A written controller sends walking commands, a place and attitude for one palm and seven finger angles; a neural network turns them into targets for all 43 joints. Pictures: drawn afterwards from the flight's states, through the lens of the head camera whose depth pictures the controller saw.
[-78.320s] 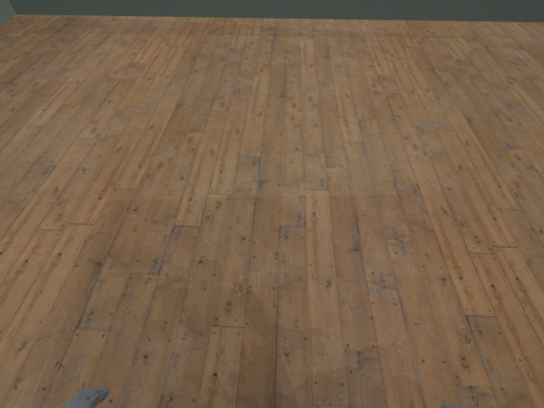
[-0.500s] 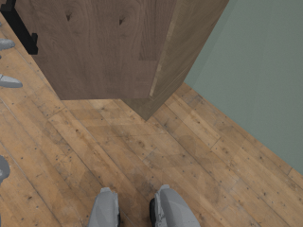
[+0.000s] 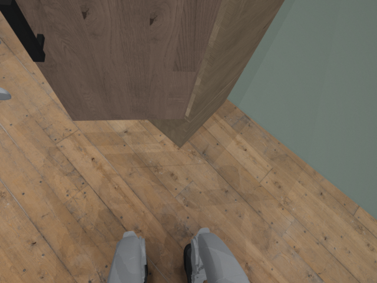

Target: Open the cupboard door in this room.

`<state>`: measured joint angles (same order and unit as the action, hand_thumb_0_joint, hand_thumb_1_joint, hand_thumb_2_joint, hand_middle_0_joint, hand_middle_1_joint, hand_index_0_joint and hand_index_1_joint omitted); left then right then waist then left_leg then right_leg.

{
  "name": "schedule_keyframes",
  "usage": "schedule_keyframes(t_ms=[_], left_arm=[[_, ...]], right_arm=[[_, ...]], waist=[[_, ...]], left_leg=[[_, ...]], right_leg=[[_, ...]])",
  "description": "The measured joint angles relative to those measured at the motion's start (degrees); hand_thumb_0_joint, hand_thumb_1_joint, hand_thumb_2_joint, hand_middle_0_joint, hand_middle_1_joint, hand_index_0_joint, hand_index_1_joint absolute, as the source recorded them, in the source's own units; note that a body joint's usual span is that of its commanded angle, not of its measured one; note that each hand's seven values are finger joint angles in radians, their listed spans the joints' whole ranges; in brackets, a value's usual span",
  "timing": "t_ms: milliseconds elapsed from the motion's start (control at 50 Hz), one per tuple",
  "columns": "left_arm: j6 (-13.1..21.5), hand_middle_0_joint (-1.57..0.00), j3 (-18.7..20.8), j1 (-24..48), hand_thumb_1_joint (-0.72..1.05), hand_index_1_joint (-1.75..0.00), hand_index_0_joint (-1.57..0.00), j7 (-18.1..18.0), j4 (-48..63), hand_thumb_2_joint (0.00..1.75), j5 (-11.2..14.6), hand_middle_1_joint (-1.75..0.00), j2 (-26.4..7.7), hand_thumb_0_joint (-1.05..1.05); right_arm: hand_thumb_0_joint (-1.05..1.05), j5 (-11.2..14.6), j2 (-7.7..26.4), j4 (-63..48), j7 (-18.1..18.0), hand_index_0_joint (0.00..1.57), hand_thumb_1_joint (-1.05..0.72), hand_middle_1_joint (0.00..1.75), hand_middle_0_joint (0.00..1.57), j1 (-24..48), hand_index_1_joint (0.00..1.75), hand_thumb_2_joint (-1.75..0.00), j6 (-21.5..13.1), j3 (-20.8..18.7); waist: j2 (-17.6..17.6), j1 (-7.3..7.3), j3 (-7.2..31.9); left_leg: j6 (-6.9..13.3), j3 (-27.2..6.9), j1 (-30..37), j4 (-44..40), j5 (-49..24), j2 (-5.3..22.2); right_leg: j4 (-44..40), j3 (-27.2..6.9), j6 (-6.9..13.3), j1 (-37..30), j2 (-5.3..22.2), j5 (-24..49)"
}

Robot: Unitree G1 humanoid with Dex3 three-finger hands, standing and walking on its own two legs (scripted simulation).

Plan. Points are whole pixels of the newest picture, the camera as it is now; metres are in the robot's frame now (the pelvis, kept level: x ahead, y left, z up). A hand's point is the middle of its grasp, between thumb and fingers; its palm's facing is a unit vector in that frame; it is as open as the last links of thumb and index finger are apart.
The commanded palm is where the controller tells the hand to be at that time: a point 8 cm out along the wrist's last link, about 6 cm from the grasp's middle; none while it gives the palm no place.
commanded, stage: move the hooked fingers beside the handle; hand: left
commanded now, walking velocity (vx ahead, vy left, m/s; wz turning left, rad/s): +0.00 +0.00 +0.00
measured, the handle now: (26, 24) +0.58 +0.27 +0.08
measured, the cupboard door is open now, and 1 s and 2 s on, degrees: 47 47 47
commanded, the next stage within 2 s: slide the fingers in behind the handle in 0.72 s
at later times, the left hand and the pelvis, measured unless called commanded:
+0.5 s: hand out of the picture +0.50 +0.33 +0.08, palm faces +0.08 -1.00 +0.00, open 14.0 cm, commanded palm +0.50 +0.35 +0.07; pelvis +0.00 +0.00 +0.00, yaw -1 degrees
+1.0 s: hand out of the picture +0.50 +0.32 +0.08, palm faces +0.03 -1.00 -0.01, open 14.0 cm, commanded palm +0.50 +0.34 +0.07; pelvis +0.00 +0.00 +0.00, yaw +0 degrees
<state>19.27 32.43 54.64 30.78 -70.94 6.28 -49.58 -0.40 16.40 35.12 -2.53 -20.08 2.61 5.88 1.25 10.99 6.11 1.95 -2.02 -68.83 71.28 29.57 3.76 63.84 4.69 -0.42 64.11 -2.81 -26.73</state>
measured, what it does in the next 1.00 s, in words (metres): stands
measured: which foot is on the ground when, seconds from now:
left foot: down 0.00-1.00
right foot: down 0.00-1.00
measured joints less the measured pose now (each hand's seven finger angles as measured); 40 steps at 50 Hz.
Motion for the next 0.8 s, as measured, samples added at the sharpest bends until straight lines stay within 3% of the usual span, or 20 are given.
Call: schedule_keyframes(t_ms=[120, 300, 480, 640, 720, 800], left_arm=[[-1.4, -0.3, -0.9, 0.1, -0.5, -1.2, -0.29, 1.3, -0.6, 0.3, 0.3, -1.2, 0.5, -0.01], [-0.6, -0.3, 3.1, -1.4, -0.5, -1.2, -0.3, 0.1, 0.8, 0.3, -0.3, -1.2, 0.0, -0.01], [-1.9, -0.3, 2.0, -0.4, -0.5, -1.2, -0.3, 2.1, -1.9, 0.3, -0.1, -1.2, -2.6, -0.01], [-1.4, -0.3, 0.8, 1.1, -0.5, -1.2, -0.29, 3.2, -1.1, 0.3, 0.8, -1.2, -1.8, -0.01], [-2.8, -0.3, 1.1, 1.2, -0.5, -1.2, -0.3, 2.6, -1.6, 0.3, -0.5, -1.2, -1.9, -0.01], [-2.1, -0.3, 2.2, 0.6, -0.5, -1.2, -0.3, 1.1, 0.3, 0.3, -1.1, -1.2, -1.5, -0.01]], right_arm=[[0.01, 0.1, 0.1, 0.0, -0.1, 0.21, -0.9, 0.3, 0.21, -0.2, 0.3, -0.9, 0.3, 0.1], [0.01, 0.0, -0.1, -0.3, 0.4, 0.21, -0.9, 0.3, 0.21, 0.2, 0.3, -0.9, 0.0, -0.2], [0.0, 0.5, 0.4, -0.6, 0.0, 0.21, -0.9, 0.3, 0.21, 0.2, 0.3, -0.9, 0.3, 0.3], [0.01, 0.5, 0.4, -0.1, -0.1, 0.21, -0.9, 0.3, 0.21, 0.8, 0.3, -0.9, 0.2, 0.2], [0.0, 0.4, 0.4, -0.8, -0.2, 0.21, -0.9, 0.3, 0.21, 0.9, 0.3, -0.9, 0.1, 0.5], [0.0, 0.1, 0.1, -0.8, -0.1, 0.21, -0.9, 0.3, 0.21, 0.9, 0.3, -0.9, -0.2, 0.4]], waist=[[0.1, -0.21, 0.2], [-0.1, 0.46, 0.4], [0.0, -0.16, 0.0], [-0.3, -0.2, 0.2], [-0.1, 0.23, 0.2], [-0.1, 0.4, 0.1]], left_leg=[[0.0, 0.0, -0.2, -0.2, 0.0, -0.1], [-0.3, 0.1, 0.0, 0.2, 0.5, 0.6], [-0.3, -0.2, -0.4, 0.6, 0.5, 0.7], [-0.2, -0.6, -1.9, 1.8, 0.7, 0.4], [-0.1, -0.6, -2.4, 2.1, 0.7, 0.4], [0.0, -0.5, -2.7, 2.1, 0.7, 0.5]], right_leg=[[0.0, 0.0, 0.0, 0.2, 0.0, -0.1], [0.3, -0.2, 0.3, 0.3, -0.6, -0.3], [0.5, 0.0, 0.4, 0.6, -0.7, -0.3], [1.5, 0.5, 0.3, 1.8, -0.5, -0.6], [1.6, 0.5, 0.2, 2.2, -0.5, -0.4], [1.6, 0.3, 0.0, 2.5, -0.5, -0.3]])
